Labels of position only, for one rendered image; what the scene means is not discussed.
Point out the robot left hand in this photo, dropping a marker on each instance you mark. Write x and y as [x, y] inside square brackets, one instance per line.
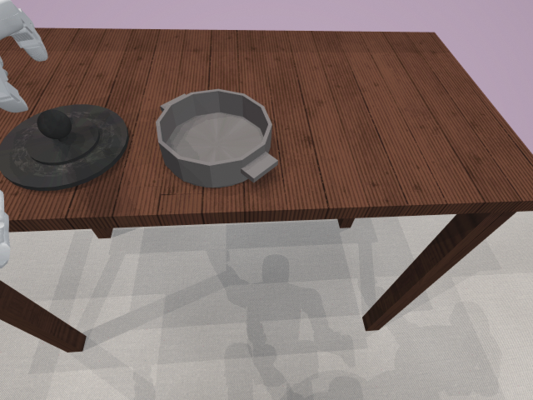
[14, 22]

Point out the pot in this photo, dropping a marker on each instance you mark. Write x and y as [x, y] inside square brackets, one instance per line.
[215, 138]

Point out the knob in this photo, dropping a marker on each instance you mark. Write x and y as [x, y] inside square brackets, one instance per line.
[54, 124]

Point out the lid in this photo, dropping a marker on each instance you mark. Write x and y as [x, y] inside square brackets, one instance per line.
[30, 160]

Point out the table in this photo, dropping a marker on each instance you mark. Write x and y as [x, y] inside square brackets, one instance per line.
[364, 124]

